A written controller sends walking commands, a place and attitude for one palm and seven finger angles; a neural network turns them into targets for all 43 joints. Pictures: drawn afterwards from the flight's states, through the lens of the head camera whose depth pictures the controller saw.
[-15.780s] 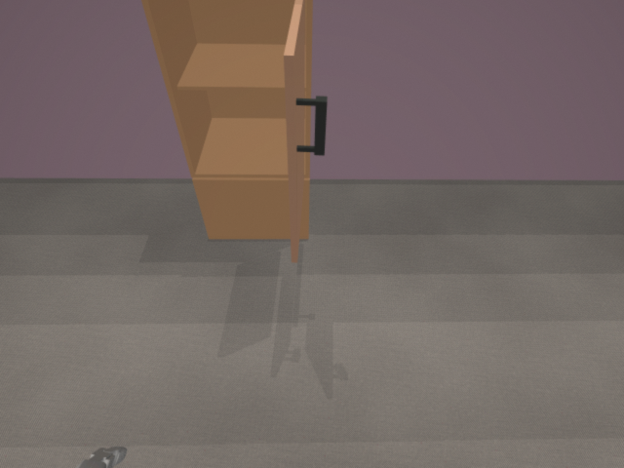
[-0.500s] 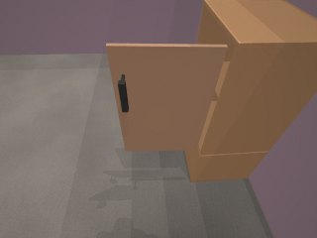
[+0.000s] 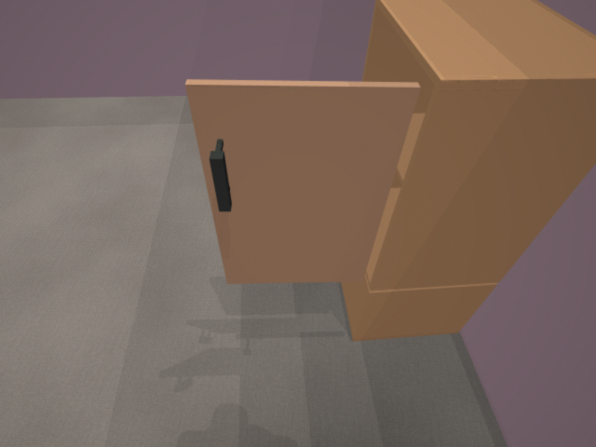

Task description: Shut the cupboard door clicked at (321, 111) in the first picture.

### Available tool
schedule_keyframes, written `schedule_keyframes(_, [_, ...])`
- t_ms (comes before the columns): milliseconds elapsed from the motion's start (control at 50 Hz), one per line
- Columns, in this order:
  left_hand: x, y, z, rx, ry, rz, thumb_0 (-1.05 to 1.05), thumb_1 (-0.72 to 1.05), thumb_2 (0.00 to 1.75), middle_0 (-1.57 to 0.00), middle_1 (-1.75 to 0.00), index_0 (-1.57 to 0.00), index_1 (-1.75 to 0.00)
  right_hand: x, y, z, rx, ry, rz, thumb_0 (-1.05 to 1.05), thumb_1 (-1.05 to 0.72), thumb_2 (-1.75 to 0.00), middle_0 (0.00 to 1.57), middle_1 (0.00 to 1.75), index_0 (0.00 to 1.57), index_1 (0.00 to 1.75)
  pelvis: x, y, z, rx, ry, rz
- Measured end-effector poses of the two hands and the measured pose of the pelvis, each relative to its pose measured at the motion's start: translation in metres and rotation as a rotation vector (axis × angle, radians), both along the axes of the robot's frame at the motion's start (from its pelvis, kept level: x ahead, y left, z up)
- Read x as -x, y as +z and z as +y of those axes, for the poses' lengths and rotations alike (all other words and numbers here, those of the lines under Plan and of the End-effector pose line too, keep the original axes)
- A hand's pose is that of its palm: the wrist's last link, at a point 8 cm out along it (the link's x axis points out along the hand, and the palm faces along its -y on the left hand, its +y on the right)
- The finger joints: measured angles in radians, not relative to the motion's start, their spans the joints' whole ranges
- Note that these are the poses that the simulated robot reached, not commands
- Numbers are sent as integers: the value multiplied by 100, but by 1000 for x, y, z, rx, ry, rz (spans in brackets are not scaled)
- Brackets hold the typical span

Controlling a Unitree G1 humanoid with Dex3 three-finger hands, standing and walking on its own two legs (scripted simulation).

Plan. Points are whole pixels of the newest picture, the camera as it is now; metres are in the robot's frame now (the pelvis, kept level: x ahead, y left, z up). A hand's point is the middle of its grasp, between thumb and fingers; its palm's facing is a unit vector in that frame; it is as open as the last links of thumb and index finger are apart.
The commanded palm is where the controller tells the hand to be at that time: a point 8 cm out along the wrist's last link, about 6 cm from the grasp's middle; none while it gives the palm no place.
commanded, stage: shuffle to correct the standing spot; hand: left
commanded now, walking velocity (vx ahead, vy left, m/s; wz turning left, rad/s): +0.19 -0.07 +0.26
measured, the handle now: (222, 175) +0.58 +0.18 +0.02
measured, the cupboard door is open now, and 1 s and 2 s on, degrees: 87 87 87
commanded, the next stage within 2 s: come to a stop and stand still in 0.48 s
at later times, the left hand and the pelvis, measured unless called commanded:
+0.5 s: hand out of the picture +0.03 +0.16 -0.19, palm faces +0.05 -0.99 -0.12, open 7.4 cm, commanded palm none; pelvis +0.09 +0.00 -0.01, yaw +1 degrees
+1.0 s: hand (203, 409) +0.22 +0.17 -0.18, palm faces +0.15 -0.97 -0.19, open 7.3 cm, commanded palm none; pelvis +0.14 -0.01 -0.01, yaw +7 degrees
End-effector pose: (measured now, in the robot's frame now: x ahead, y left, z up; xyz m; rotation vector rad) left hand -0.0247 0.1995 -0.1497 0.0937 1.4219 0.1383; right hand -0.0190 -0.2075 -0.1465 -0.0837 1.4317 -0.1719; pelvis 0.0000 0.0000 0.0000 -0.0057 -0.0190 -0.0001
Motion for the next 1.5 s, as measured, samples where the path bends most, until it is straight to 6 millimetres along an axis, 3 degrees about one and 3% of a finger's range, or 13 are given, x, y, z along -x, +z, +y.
schedule_keyframes(240, [0, -4, 5, -3, 63, 47, 0, 91, 90, -20, -30, -20, -30, -24, -3, -8, 19, 25, 28, 0, -90, -90, 20, 29, 20, 30, -30, -6, -2, 1, 34, 23])
schedule_keyframes(420, [-14, -15, 4, 32, 90, 143, 0, 91, 90, -20, -30, -19, -30, -86, -4, -4, 54, 52, -19, 0, -91, -90, 20, 29, 20, 30, -78, -14, 6, -1, 30, 38])
schedule_keyframes(500, [-54, -11, 7, 32, 30, 139, 1, 91, 90, -20, -30, -20, -30, -100, 3, -2, 64, 29, -48, 0, -91, -90, 20, 29, 20, 30, -95, -8, 3, 3, 18, 38])
schedule_keyframes(620, [-152, 1, 17, -30, 2, -25, 3, 95, 90, -20, -30, -20, -30, -92, 8, -11, 36, 20, 75, 0, -90, -90, 20, 29, 20, 30, -119, 0, -12, 4, 40, 42])
schedule_keyframes(700, [-210, 6, 19, -96, -5, -150, 3, 95, 90, -20, -30, -20, -30, -97, -4, -30, 17, 21, 151, 0, -90, -90, 20, 30, 20, 30, -143, -9, -28, -10, 59, 27])
schedule_keyframes(760, [-236, 8, 13, -124, 3, -210, 2, 94, 90, -20, -30, -19, -30, -114, -14, -47, 20, 28, 165, 0, -90, -90, 20, 30, 20, 30, -156, -15, -35, 6, 86, 14])
schedule_keyframes(840, [-251, 10, 2, -109, 16, -241, 1, 93, 90, -20, -30, -20, -30, -155, -13, -61, 55, 60, 104, 0, -91, -90, 20, 29, 20, 30, -158, -11, -36, 0, 112, 0])
schedule_keyframes(920, [-244, 6, -3, -71, 45, -240, 1, 92, 90, -20, -30, -20, -30, -202, -6, -63, 87, 115, 1, 0, -91, -90, 20, 29, 19, 30, -151, -9, -29, -3, 120, -4])
schedule_keyframes(980, [-231, 0, 10, -65, 68, -231, 0, 93, 90, -21, -30, -20, -30, -231, 1, -56, 108, 149, -90, 0, -91, -90, 19, 29, 19, 30, -143, -11, -19, 5, 119, -4])
schedule_keyframes(1080, [-201, -22, 42, -43, 96, -187, 0, 92, 90, -21, -30, -20, -30, -253, 11, -28, 139, 180, -227, 0, -91, -90, 19, 29, 19, 30, -131, -21, 5, 18, 116, -15])
schedule_keyframes(1280, [-122, -9, 76, -44, 129, -36, 0, 91, 90, -20, -30, -20, -30, -231, 28, 27, 106, 195, -227, 0, -92, -90, 20, 29, 20, 30, -115, -1, 37, 24, 93, 16])
schedule_keyframes(1380, [-92, -5, 78, -33, 106, 38, 1, 91, 90, -20, -30, -19, -30, -209, 25, 37, 96, 154, -221, -1, -92, -90, 20, 30, 20, 30, -105, 1, 49, 20, 75, 16])
schedule_keyframes(1500, [-77, -3, 72, -21, 80, 37, 1, 91, 90, -20, -30, -19, -30, -162, 16, 36, 86, 106, -156, -1, -93, -89, 20, 30, 20, 30, -88, 1, 55, 7, 61, 11])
